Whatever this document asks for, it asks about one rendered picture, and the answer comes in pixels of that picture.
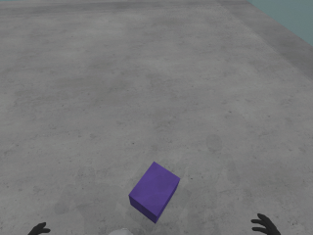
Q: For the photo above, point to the right robot hand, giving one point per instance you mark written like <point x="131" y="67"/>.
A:
<point x="270" y="229"/>

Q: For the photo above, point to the left robot hand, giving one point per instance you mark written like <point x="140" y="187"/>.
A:
<point x="38" y="229"/>

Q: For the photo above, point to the carton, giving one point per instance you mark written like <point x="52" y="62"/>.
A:
<point x="154" y="190"/>

